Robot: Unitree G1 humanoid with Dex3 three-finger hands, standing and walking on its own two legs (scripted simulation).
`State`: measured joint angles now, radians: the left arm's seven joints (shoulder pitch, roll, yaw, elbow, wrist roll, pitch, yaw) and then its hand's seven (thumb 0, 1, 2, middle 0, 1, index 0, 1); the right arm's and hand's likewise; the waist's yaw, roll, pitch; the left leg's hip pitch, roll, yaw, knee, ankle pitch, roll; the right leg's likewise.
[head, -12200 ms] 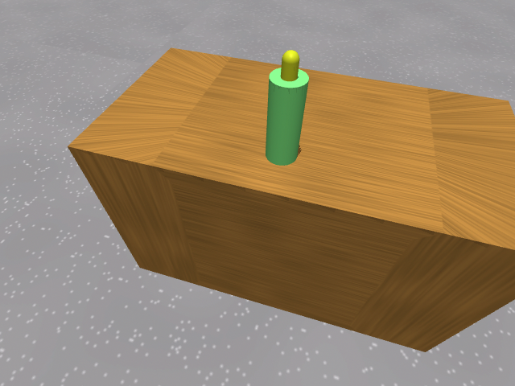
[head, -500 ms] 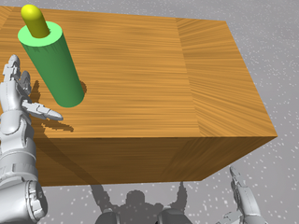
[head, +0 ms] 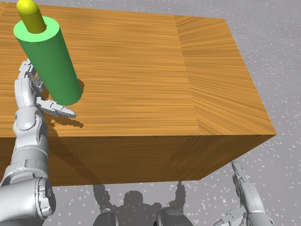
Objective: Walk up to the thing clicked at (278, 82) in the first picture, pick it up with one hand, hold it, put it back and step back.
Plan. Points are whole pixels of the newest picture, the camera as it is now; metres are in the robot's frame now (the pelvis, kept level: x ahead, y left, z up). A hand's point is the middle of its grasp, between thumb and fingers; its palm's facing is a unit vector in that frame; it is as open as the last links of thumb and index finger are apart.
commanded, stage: close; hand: left
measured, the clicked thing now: (51, 59) +0.51 +0.20 +0.13
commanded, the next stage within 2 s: settle in 0.54 s
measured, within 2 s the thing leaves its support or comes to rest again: leaves its support in 1.20 s
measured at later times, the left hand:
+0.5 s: hand (48, 85) +0.47 +0.22 +0.08, palm faces +0.21 -0.98 +0.00, open 10.8 cm
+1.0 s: hand (50, 88) +0.46 +0.21 +0.08, palm faces +0.17 -0.98 -0.04, open 11.4 cm
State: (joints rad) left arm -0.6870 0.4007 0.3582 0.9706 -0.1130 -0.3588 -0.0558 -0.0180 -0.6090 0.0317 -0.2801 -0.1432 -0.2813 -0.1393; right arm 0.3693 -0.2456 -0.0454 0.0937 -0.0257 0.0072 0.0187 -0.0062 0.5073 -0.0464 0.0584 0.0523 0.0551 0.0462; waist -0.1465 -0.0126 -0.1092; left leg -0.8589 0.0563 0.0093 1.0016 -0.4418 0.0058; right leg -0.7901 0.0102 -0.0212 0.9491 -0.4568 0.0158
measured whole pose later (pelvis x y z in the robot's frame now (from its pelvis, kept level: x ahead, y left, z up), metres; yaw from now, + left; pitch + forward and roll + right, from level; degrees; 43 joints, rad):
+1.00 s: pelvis +0.02 +0.01 +0.01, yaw +0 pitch +16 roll -2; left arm -0.56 0.35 0.31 0.77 -0.12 -0.22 -0.05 -0.08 -0.61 0.77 -0.68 -0.96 -0.79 -1.08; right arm 0.37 -0.24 -0.04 0.14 0.00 0.05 0.00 -0.01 0.49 -0.06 0.06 0.05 0.05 0.05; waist -0.10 0.00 -0.12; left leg -0.77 0.05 0.03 0.95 -0.46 0.01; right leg -0.71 0.00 0.00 0.90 -0.47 0.03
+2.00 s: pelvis -0.01 +0.00 +0.03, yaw +0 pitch +7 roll -1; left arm -0.47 0.31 0.23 0.54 -0.13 -0.02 0.03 -0.08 -0.61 0.81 -0.61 -1.08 -0.73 -1.19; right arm 0.34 -0.23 -0.04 0.29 0.02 -0.05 -0.09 -0.01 0.52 -0.06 0.06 0.05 0.05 0.05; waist -0.07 0.02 -0.09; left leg -0.56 0.04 0.04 0.79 -0.36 0.01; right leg -0.51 0.00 0.00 0.76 -0.37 0.02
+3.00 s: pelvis -0.01 -0.01 +0.05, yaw +2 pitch -1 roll +0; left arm -0.33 0.27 0.23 -0.10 -0.21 0.56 0.03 -0.05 -0.61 0.78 -0.61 -1.10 -0.73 -1.21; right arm 0.23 -0.22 -0.07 0.67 0.02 -0.32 -0.16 -0.01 0.50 -0.06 0.06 0.05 0.05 0.05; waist 0.00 0.07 -0.06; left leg -0.31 0.01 0.01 0.61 -0.27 0.00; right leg -0.26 -0.02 -0.03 0.60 -0.32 0.02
